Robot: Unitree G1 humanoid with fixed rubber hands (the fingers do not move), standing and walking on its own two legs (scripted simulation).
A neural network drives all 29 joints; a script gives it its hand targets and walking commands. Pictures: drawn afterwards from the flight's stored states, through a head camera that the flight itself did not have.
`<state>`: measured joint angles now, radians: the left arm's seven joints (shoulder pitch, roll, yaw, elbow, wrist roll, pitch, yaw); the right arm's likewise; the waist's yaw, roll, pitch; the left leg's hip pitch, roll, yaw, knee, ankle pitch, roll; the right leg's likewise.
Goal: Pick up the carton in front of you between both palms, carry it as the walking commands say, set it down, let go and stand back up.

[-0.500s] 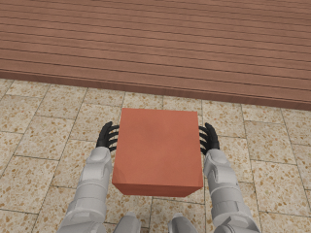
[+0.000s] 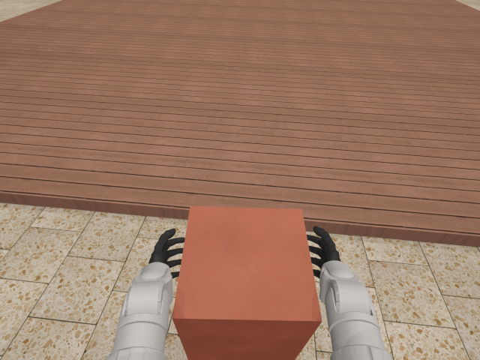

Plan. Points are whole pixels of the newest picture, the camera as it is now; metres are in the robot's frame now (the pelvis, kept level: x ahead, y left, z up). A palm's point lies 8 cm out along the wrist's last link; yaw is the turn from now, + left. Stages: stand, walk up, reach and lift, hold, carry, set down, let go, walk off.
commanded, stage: reach and lift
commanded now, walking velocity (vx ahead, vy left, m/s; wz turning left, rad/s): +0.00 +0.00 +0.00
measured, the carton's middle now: (243, 287) +0.29 +0.00 -0.05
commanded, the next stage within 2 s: hold in 0.96 s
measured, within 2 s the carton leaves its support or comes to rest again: neither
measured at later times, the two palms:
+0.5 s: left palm (158, 267) +0.28 +0.15 +0.03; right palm (330, 265) +0.29 -0.15 +0.03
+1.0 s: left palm (157, 263) +0.28 +0.15 +0.04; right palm (332, 261) +0.29 -0.15 +0.04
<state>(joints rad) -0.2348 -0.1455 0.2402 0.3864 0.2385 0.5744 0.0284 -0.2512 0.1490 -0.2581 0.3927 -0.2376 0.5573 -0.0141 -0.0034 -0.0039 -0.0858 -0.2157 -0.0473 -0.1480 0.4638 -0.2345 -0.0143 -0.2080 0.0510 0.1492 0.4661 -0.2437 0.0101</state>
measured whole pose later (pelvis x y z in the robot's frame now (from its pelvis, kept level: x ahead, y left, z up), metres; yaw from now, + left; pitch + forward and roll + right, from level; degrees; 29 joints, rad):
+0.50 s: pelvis -0.01 +0.00 +0.00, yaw +0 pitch -4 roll +0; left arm -0.30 -0.16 0.28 0.36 0.29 0.63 0.00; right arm -0.32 0.17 -0.30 0.37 -0.29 0.62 0.01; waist 0.00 -0.01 0.00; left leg -0.16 -0.04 -0.14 0.43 -0.21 -0.01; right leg -0.15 0.04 0.15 0.44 -0.22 0.01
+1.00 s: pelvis +0.00 +0.00 +0.01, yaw +0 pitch -5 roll +0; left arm -0.24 -0.15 0.21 0.26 0.26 0.71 0.01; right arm -0.25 0.15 -0.23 0.27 -0.27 0.69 0.00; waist 0.00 0.00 -0.01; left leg -0.08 -0.04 -0.14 0.37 -0.20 -0.01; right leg -0.07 0.04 0.14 0.37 -0.21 0.01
